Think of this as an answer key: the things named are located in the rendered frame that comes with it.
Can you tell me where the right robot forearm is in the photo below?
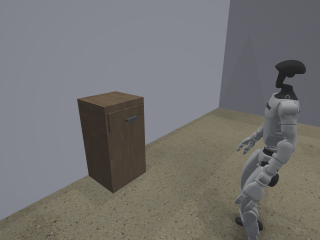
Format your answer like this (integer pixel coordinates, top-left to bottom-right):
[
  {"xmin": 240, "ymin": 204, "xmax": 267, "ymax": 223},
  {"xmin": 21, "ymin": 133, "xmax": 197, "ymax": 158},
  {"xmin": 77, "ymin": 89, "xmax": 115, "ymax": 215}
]
[{"xmin": 250, "ymin": 124, "xmax": 264, "ymax": 142}]

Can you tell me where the handle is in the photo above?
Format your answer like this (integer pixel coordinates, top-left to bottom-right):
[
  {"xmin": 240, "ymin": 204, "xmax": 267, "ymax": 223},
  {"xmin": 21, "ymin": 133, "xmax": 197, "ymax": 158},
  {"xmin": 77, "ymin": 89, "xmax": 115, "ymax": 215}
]
[{"xmin": 123, "ymin": 116, "xmax": 138, "ymax": 122}]

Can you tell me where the drawer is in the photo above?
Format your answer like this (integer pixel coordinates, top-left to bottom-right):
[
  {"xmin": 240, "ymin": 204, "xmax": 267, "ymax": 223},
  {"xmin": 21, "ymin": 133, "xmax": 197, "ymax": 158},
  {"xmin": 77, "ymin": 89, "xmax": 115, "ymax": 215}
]
[{"xmin": 107, "ymin": 104, "xmax": 144, "ymax": 134}]

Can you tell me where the robot left hand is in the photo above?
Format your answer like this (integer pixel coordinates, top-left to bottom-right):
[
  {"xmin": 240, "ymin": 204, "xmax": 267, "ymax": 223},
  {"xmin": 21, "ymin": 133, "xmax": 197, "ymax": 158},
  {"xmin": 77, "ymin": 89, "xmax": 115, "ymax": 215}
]
[{"xmin": 235, "ymin": 181, "xmax": 265, "ymax": 212}]

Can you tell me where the right robot foot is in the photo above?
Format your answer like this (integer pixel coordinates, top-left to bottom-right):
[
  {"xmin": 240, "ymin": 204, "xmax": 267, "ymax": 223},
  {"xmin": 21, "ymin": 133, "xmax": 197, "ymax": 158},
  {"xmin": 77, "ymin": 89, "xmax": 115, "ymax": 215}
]
[{"xmin": 235, "ymin": 217, "xmax": 263, "ymax": 231}]

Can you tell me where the robot torso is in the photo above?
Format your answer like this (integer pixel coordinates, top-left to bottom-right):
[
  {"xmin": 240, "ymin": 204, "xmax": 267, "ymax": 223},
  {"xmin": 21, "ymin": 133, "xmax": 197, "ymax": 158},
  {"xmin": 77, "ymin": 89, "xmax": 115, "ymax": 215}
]
[{"xmin": 258, "ymin": 95, "xmax": 300, "ymax": 172}]

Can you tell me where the robot right hand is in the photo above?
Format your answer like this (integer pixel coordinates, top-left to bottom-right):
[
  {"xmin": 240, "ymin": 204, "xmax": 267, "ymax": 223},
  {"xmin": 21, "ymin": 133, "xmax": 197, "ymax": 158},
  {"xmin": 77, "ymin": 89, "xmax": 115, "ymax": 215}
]
[{"xmin": 236, "ymin": 137, "xmax": 256, "ymax": 155}]

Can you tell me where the left robot forearm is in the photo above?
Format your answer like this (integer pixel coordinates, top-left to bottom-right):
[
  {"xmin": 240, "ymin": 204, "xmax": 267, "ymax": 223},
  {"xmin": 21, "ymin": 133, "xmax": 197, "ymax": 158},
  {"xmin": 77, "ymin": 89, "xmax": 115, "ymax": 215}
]
[{"xmin": 255, "ymin": 142, "xmax": 294, "ymax": 188}]

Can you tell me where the left robot upper arm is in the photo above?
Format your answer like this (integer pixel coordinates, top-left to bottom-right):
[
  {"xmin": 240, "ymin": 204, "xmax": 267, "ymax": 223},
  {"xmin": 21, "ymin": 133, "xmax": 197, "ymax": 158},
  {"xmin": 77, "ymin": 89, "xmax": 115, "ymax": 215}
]
[{"xmin": 276, "ymin": 100, "xmax": 299, "ymax": 153}]

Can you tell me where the cabinet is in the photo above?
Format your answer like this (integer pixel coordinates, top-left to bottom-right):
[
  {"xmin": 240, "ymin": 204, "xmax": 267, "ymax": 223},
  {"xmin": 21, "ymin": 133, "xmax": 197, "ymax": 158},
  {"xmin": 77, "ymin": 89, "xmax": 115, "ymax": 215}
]
[{"xmin": 77, "ymin": 91, "xmax": 146, "ymax": 194}]

